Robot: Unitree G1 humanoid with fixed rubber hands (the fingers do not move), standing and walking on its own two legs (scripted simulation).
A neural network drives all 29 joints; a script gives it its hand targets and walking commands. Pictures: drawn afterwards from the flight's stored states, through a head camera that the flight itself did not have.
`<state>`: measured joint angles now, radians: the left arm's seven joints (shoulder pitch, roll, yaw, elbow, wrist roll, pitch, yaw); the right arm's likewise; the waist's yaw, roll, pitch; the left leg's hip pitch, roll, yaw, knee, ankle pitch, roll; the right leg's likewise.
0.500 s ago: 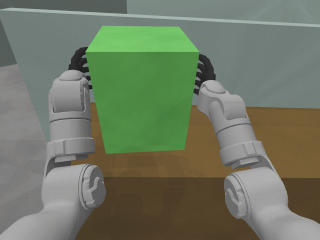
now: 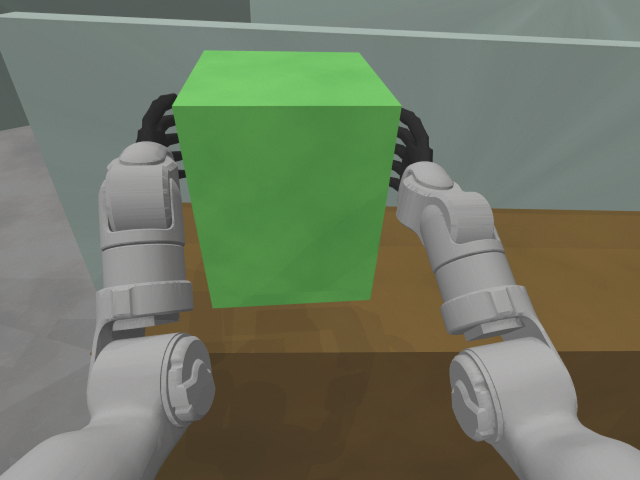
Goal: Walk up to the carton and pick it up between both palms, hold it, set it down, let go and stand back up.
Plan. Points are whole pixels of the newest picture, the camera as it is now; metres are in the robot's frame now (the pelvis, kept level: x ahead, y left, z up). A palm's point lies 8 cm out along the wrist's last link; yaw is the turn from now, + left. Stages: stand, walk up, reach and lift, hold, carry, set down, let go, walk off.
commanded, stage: hold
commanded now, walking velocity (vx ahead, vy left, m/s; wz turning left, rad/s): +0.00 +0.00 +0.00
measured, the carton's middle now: (288, 176) +0.41 +0.02 +0.25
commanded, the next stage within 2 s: none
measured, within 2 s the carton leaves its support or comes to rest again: neither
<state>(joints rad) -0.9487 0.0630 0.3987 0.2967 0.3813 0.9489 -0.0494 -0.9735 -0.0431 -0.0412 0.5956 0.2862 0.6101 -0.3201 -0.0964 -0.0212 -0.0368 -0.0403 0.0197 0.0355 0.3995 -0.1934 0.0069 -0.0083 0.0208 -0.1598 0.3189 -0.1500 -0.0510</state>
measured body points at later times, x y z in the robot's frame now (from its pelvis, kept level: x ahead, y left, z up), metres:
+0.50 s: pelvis +0.00 +0.00 +0.00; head -0.09 +0.01 +0.44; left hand +0.38 +0.17 +0.30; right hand +0.37 -0.12 +0.29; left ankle +0.03 +0.11 -0.74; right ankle +0.03 -0.08 -0.74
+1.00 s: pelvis +0.00 +0.00 +0.00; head -0.08 +0.01 +0.44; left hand +0.39 +0.16 +0.29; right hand +0.38 -0.14 +0.28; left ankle +0.03 +0.11 -0.74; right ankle +0.03 -0.08 -0.74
